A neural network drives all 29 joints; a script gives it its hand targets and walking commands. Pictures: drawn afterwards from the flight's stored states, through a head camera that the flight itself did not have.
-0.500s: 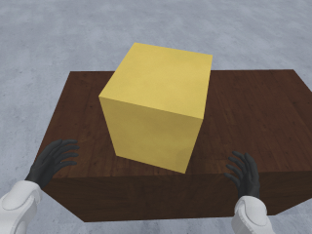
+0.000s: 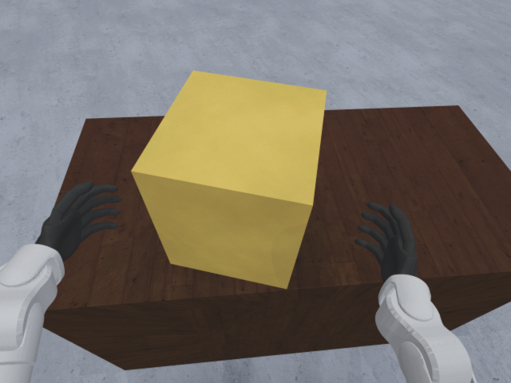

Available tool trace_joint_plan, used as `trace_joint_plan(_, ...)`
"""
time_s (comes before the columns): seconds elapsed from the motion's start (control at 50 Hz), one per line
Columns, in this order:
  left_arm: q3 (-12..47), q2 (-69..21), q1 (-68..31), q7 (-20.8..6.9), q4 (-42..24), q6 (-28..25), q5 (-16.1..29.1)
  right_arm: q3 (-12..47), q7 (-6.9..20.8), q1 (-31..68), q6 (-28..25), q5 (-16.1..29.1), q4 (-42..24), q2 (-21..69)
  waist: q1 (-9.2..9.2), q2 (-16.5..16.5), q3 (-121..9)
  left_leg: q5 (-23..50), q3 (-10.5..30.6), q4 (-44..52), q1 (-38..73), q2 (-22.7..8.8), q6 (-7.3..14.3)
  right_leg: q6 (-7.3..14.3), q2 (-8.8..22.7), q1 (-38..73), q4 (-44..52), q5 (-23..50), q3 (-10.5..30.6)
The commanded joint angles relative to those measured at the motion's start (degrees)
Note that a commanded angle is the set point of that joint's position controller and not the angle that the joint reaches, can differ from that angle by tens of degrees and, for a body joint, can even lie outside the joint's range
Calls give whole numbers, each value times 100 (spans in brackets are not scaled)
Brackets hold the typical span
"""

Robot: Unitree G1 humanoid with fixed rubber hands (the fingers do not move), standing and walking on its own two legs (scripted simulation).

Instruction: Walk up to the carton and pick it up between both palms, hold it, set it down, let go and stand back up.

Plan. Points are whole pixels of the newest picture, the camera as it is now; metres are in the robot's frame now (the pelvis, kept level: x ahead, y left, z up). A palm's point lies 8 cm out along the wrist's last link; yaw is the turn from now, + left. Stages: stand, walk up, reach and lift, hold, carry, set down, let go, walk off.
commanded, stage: reach and lift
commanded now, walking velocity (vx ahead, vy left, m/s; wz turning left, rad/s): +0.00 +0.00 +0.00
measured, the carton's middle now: (241, 184) +0.44 +0.05 +0.02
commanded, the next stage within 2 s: none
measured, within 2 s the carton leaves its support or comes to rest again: neither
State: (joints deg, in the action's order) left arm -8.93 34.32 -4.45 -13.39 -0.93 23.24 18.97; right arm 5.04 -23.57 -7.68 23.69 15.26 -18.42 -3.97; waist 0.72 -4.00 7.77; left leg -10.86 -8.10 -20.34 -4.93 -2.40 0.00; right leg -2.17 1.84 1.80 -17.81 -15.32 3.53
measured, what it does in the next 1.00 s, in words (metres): stands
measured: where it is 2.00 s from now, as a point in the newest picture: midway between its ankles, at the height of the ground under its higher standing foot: outside the picture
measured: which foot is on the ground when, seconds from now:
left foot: down 0.00-1.00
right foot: down 0.00-1.00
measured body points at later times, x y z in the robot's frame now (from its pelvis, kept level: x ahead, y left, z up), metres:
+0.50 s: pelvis -0.02 +0.02 +0.00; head -0.01 +0.04 +0.45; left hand +0.36 +0.27 +0.15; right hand +0.30 -0.17 +0.13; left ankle +0.01 +0.12 -0.75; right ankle -0.06 -0.15 -0.75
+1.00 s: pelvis -0.04 +0.02 +0.00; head -0.01 +0.05 +0.45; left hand +0.43 +0.25 +0.19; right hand +0.35 -0.18 +0.16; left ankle +0.01 +0.12 -0.75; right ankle -0.06 -0.14 -0.75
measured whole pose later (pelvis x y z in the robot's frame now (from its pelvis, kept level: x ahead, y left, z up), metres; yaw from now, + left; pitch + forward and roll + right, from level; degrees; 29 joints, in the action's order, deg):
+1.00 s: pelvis -0.04 +0.02 +0.00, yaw +2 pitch +2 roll -1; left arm 2.4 37.2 -54.1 -9.4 44.2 26.8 22.0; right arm -4.4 -19.4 38.8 29.3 19.3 20.7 -7.7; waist -10.0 -3.4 -0.3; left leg -7.9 -6.0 -23.2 -17.6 -1.4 2.3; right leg -4.0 2.7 -9.5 -19.2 -11.9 1.6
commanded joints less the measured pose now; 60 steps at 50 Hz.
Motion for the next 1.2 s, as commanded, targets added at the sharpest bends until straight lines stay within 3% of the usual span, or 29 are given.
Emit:
trace_joint_plan(0.0,-691,1388,-1973,6,-1004,-96,-12,-259,-15,1293,-210,-34,-1066,-398,-118,937,-1954,2152,312,-79,1486,-5,-30,-37,66,-479,-43,3643,-102)
trace_joint_plan(0.3,-399,1422,-3907,90,6,411,-4,-682,123,3390,278,269,-319,-849,-322,781,-2324,1544,316,28,1410,-11,4,103,-91,-555,-1,2819,-202)
trace_joint_plan(0.54,89,1490,-5855,202,1508,399,80,-921,292,5317,541,355,1243,-1046,-650,977,-2456,720,404,79,1005,-53,16,232,-99,-975,102,1605,-301)
trace_joint_plan(0.68,354,1484,-6780,327,1938,229,207,-1138,352,6083,325,272,1655,-1174,-891,1087,-3544,1414,476,-183,1221,-6,-78,199,-210,-1150,-8,2128,-432)
trace_joint_plan(0.76,418,1515,-7267,354,2466,203,211,-1212,356,6594,277,235,2035,-1236,-994,1096,-3697,1412,480,-218,1183,36,-62,157,-223,-1181,-2,2213,-463)
trace_joint_plan(0.96,805,1510,-8469,432,3796,-82,385,-1152,471,7749,184,394,3049,-1259,-1142,1173,-3942,1338,593,-252,1178,68,-21,152,-248,-1532,-31,2095,-492)
trace_joint_plan(1.06,915,1451,-8672,432,4379,-249,341,-1023,505,8002,11,505,3448,-1218,-1175,1156,-4219,1871,633,-381,1416,108,-21,118,-316,-1596,-83,2665,-541)
trace_joint_plan(1.18,1070,1426,-9134,428,5051,-515,341,-1047,507,8475,-209,492,4053,-1259,-1286,1270,-4369,1996,645,-448,1513,121,-50,153,-357,-1752,-61,2777,-605)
